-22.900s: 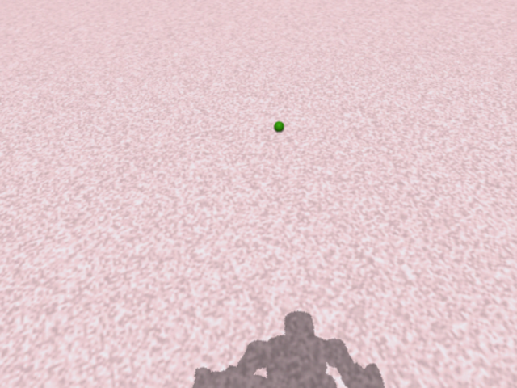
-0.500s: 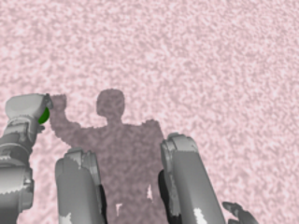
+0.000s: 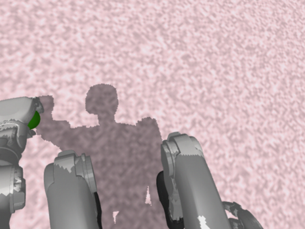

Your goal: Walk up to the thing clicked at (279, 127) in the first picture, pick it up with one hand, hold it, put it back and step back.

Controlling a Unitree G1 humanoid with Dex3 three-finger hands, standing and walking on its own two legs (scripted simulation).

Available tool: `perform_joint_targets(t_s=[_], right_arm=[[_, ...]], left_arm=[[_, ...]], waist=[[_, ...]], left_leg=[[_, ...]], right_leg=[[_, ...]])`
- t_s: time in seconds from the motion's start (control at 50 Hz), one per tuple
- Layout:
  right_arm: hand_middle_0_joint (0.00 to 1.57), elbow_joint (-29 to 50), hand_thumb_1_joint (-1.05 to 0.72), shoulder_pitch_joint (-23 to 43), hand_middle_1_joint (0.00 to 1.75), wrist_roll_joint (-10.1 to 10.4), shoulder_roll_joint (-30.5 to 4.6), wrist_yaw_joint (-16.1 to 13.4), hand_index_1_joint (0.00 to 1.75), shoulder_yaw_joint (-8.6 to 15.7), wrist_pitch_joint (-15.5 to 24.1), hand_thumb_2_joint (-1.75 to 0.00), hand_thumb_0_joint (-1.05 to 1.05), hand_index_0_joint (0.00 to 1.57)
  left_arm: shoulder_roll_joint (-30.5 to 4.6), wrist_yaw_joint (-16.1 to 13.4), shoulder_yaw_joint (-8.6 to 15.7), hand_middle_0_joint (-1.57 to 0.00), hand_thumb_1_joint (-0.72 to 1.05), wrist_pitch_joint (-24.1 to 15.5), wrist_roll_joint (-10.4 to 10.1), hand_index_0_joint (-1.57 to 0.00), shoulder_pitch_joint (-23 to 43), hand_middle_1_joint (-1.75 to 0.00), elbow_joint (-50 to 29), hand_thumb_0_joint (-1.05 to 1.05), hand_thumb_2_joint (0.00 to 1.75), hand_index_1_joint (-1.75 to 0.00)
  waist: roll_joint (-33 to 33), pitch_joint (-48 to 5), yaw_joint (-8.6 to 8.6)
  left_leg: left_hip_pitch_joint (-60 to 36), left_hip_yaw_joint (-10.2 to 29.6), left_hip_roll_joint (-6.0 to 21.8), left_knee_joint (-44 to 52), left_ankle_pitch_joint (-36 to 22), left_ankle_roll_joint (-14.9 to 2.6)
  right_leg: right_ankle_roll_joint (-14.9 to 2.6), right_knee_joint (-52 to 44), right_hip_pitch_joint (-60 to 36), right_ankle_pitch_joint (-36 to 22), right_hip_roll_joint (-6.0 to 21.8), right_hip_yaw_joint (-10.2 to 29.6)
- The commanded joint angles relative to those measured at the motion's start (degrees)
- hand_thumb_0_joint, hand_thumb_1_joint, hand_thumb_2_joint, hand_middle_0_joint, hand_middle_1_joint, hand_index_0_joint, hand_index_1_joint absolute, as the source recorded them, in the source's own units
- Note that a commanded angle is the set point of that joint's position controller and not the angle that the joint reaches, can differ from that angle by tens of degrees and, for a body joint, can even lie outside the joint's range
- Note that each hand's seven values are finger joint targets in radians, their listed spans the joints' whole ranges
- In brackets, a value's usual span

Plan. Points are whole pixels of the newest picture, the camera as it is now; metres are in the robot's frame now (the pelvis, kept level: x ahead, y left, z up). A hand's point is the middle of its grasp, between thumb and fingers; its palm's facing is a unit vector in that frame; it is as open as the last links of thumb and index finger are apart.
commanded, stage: lower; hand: left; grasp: from above
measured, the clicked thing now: (27, 118) +0.43 +0.29 -0.20
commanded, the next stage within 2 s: rest in 0.12 s
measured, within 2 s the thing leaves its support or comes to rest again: rests again in 2.00 s
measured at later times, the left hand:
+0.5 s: hand (34, 125) +0.42 +0.29 -0.24, palm faces -0.48 -0.12 -0.87, open 8.1 cm
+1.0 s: hand (37, 127) +0.42 +0.29 -0.27, palm faces -0.48 -0.13 -0.87, open 8.1 cm
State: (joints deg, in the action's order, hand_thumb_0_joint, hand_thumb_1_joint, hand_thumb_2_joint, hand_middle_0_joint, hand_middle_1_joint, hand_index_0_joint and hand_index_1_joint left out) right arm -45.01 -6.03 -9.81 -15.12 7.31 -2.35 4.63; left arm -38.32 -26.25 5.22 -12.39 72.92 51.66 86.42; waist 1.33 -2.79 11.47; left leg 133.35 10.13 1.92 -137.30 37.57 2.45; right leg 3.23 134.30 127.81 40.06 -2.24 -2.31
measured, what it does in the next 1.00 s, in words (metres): stands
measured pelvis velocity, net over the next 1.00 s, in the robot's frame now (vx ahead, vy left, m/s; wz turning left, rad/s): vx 0.01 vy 0.00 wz -0.07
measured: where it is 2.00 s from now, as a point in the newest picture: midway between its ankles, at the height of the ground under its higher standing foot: (134, 220)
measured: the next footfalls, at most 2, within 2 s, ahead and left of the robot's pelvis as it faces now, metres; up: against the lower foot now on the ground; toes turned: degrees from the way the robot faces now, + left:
none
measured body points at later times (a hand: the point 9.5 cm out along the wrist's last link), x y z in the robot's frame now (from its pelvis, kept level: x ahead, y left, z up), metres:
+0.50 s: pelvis +0.01 +0.00 -0.03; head +0.26 +0.07 +0.34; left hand +0.44 +0.29 -0.19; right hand +0.07 -0.27 -0.13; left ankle +0.08 +0.14 -0.30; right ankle +0.10 -0.13 -0.30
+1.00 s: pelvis +0.01 +0.00 -0.04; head +0.26 +0.09 +0.32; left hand +0.44 +0.29 -0.22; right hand +0.06 -0.27 -0.13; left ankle +0.08 +0.14 -0.30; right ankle +0.10 -0.13 -0.29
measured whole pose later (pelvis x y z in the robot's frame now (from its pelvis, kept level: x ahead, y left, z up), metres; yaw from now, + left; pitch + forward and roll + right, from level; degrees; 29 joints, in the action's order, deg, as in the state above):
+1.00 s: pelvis +0.01 +0.00 -0.04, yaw -4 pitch +29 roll -10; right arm -46.0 -3.1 -16.8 -16.5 13.6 -7.5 9.0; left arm -46.0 -36.0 11.0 -14.5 74.8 50.5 95.1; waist 4.6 3.9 15.6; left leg 136.5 15.0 1.5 -147.1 40.5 3.4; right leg 4.2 141.2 130.2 41.2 -4.1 -5.1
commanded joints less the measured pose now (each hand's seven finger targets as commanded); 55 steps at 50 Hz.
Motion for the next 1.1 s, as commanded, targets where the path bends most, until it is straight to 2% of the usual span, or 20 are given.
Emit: perform_joint_targets(t_s=[0.0,0.06,0.08,0.16,0.18,0.4,0.46,0.5,0.52,0.58,0.66,0.68,0.7,0.74,0.76,0.78,0.8,0.84,0.9,1.08], right_arm=[[0.2,0.5,-0.91,-10.6,0.3,-0.4,-13.2,-0.3,0.3,3.7,0.1,-0.9,0.0,0.2],[0.2,0.3,-0.92,-10.1,0.3,-0.8,-13.7,-0.1,0.3,3.5,0.3,-0.9,0.0,0.2],[0.2,0.4,-0.91,-10.0,0.3,-1.1,-14.0,-0.2,0.3,3.6,0.3,-0.9,0.0,0.2],[0.2,0.2,-0.91,-9.3,0.3,-1.6,-13.8,0.2,0.3,3.1,0.4,-0.9,0.0,0.2],[0.2,0.2,-0.91,-9.6,0.3,-1.9,-14.0,0.3,0.3,3.0,0.6,-0.9,0.0,0.2],[0.2,-0.5,-0.91,-9.4,0.3,-3.6,-14.5,2.2,0.3,1.4,2.1,-0.9,0.0,0.2],[0.2,-0.8,-0.91,-9.9,0.3,-4.1,-16.3,2.6,0.3,1.6,2.1,-0.9,0.0,0.2],[0.2,-0.7,-0.91,-9.6,0.3,-4.6,-15.3,3.2,0.3,1.4,1.9,-0.9,0.0,0.2],[0.2,0.1,-0.91,-8.5,0.3,-4.8,-14.9,3.5,0.3,1.1,2.3,-0.9,0.0,0.2],[0.2,-0.1,-0.91,-8.3,0.3,-5.1,-15.8,3.9,0.3,0.7,3.1,-0.9,0.0,0.2],[0.2,-1.1,-0.9,-9.0,0.3,-5.3,-16.8,4.2,0.3,1.3,2.8,-0.9,0.0,0.2],[0.2,-0.8,-0.91,-8.7,0.3,-5.3,-16.4,4.4,0.3,1.2,2.6,-0.9,0.0,0.2],[0.2,-0.6,-0.91,-8.4,0.3,-5.8,-16.4,4.6,0.3,0.8,2.9,-0.9,0.0,0.2],[0.2,-0.5,-0.91,-7.7,0.3,-5.8,-16.1,5.0,0.3,0.5,3.6,-0.9,0.0,0.2],[0.2,0.0,-0.91,-6.9,0.3,-5.5,-16.5,5.0,0.3,0.4,3.8,-0.9,0.0,0.2],[0.2,-1.1,-0.91,-8.3,0.3,-5.8,-17.9,4.9,0.3,0.4,3.9,-0.9,0.0,0.2],[0.2,-0.7,-0.9,-8.2,0.3,-5.6,-17.6,4.9,0.3,0.6,4.0,-0.9,0.0,0.2],[0.2,-1.4,-0.9,-8.4,0.3,-6.3,-17.0,5.3,0.3,-0.1,3.6,-0.9,0.0,0.2],[0.2,-0.4,-0.9,-6.8,0.3,-6.4,-17.1,5.6,0.3,-0.4,4.2,-0.9,0.0,0.2],[0.2,-1.4,-0.9,-7.0,0.3,-7.3,-17.9,6.6,0.3,-1.4,5.4,-0.9,0.0,0.2]], left_arm=[[-12.9,-4.1,1.3,-0.9,0.59,-0.9,0.2,-0.97,16.2,-0.75,-5.8,0.0,0.56,-0.68],[-16.0,-5.3,3.3,-0.89,0.57,-1.0,0.5,-0.96,15.7,-0.74,-5.4,0.0,0.56,-0.67],[-16.3,-5.5,3.3,-0.89,0.57,-1.1,0.9,-0.96,16.8,-0.73,-5.9,0.0,0.55,-0.66],[-15.3,-6.5,3.0,-0.91,0.57,-0.6,0.6,-0.97,15.6,-0.69,-5.3,0.0,0.55,-0.63],[-14.7,-6.5,2.8,-0.9,0.58,-0.5,0.4,-0.97,15.7,-0.7,-4.1,0.0,0.55,-0.64],[-16.9,-7.8,3.7,-0.92,0.59,-1.1,0.3,-0.98,14.4,-0.67,-1.8,0.0,0.57,-0.61],[-21.0,-9.1,8.0,-0.94,0.62,-1.4,0.6,-1.0,12.3,-0.67,-1.3,0.0,0.58,-0.61],[-19.6,-9.3,6.8,-0.94,0.62,-1.4,1.3,-1.0,12.3,-0.66,-0.8,0.0,0.56,-0.6],[-16.6,-9.1,4.3,-0.94,0.63,-1.5,1.0,-1.01,14.1,-0.66,-1.2,0.0,0.54,-0.59],[-18.4,-9.4,5.0,-0.97,0.63,-1.8,0.5,-1.01,13.7,-0.62,-0.6,0.0,0.56,-0.57],[-21.6,-10.7,8.7,-0.98,0.66,-2.0,1.1,-1.03,10.7,-0.63,-1.0,0.0,0.57,-0.58],[-20.8,-10.6,7.9,-0.98,0.65,-1.7,1.3,-1.03,10.0,-0.62,-0.4,0.0,0.57,-0.57],[-19.6,-10.6,6.9,-0.98,0.65,-1.8,1.3,-1.03,12.1,-0.62,0.1,0.0,0.57,-0.57],[-17.7,-10.3,4.5,-0.98,0.66,-2.1,0.8,-1.03,13.9,-0.62,0.5,0.0,0.55,-0.57],[-18.4,-10.5,4.5,-0.98,0.65,-2.6,0.3,-1.03,14.1,-0.6,-0.1,0.0,0.55,-0.55],[-22.5,-11.1,7.6,-0.98,0.66,-2.5,0.9,-1.03,12.7,-0.6,1.5,0.0,0.55,-0.55],[-21.7,-11.3,7.5,-0.98,0.66,-2.4,1.2,-1.03,10.9,-0.61,0.9,0.0,0.56,-0.56],[-22.4,-11.9,8.5,-0.99,0.68,-2.5,1.7,-1.04,10.1,-0.59,2.2,0.0,0.54,-0.54],[-19.5,-12.1,5.6,-0.98,0.66,-2.6,0.8,-1.02,13.4,-0.59,2.3,0.0,0.54,-0.54],[-22.7,-13.2,7.2,-1.03,0.71,-2.6,1.2,-1.06,11.1,-0.57,4.4,0.0,0.56,-0.53]], waist=[[-14.1,-38.0,0.82],[-16.4,-37.2,-0.18],[-15.9,-37.7,0.59],[-16.8,-37.4,0.57],[-15.4,-36.3,1.58],[-15.4,-35.4,2.63],[-16.9,-35.1,2.11],[-17.8,-34.8,2.56],[-17.2,-34.0,3.48],[-17.3,-33.2,3.68],[-19.4,-34.4,2.5],[-19.4,-34.6,2.28],[-18.0,-32.6,4.09],[-18.0,-30.9,4.94],[-17.9,-31.3,4.21],[-17.0,-30.8,4.35],[-17.9,-31.7,3.09],[-18.2,-32.1,3.32],[-17.4,-30.2,5.22],[-19.3,-30.2,4.84]], left_leg=[[-29.2,-7.8,-0.7,11.2,-8.1,-3.48],[-29.1,-7.8,-0.7,10.9,-7.6,-3.3],[-28.9,-7.5,-0.6,10.4,-7.1,-3.41],[-28.1,-7.6,-0.6,9.8,-7.2,-3.38],[-27.6,-7.4,-0.6,9.3,-6.7,-3.51],[-26.1,-6.6,-0.3,6.2,-9.3,-3.43],[-26.5,-6.2,-0.3,5.5,-10.7,-3.16],[-26.1,-6.3,-0.1,5.9,-9.7,-3.12],[-26.0,-6.2,-0.2,5.5,-8.7,-3.13],[-25.1,-5.8,-0.2,4.6,-8.3,-3.26],[-26.9,-5.4,-0.2,5.2,-9.3,-2.79],[-26.5,-5.4,0.1,5.0,-9.4,-2.84],[-25.4,-5.5,-0.1,3.9,-9.0,-2.95],[-24.9,-5.2,-0.1,4.2,-7.5,-3.03],[-24.2,-4.8,0.0,4.2,-6.8,-3.16],[-24.7,-4.8,-0.1,3.8,-7.3,-3.09],[-25.5,-5.0,-0.1,4.4,-8.0,-2.98],[-25.6,-4.8,0.0,4.4,-8.4,-2.84],[-23.3,-4.5,0.0,3.4,-7.4,-3.21],[-25.1,-4.2,0.3,3.4,-8.5,-2.74]], right_leg=[[-4.58,-13.1,-17.0,-12.8,-1.6,-7.2],[-4.74,-12.2,-16.1,-12.2,-1.6,-7.3],[-4.68,-12.1,-15.4,-11.8,-1.6,-7.6],[-4.58,-11.5,-15.7,-12.2,-1.8,-7.6],[-4.5,-11.4,-15.0,-11.9,-1.7,-7.9],[-4.07,-9.0,-17.7,-15.3,-2.4,-8.6],[-4.36,-8.0,-17.2,-16.2,-2.4,-9.4],[-4.27,-7.7,-17.6,-15.8,-2.7,-9.1],[-4.25,-7.9,-16.2,-15.0,-2.7,-9.4],[-4.18,-7.7,-16.6,-14.6,-2.7,-9.4],[-4.45,-6.8,-16.5,-15.0,-2.9,-10.4],[-4.43,-6.7,-16.9,-15.5,-3.2,-9.9],[-4.36,-6.5,-15.8,-15.3,-2.9,-10.4],[-4.15,-6.8,-15.1,-14.2,-3.0,-10.4],[-4.2,-7.4,-15.4,-13.3,-3.2,-10.2],[-4.19,-7.1,-15.5,-13.6,-3.0,-10.9],[-4.14,-7.0,-16.3,-14.2,-3.1,-10.6],[-4.24,-6.3,-16.6,-14.5,-3.3,-10.9],[-4.0,-6.8,-15.7,-14.4,-3.2,-10.7],[-4.13,-6.0,-17.0,-14.9,-3.5,-11.3]])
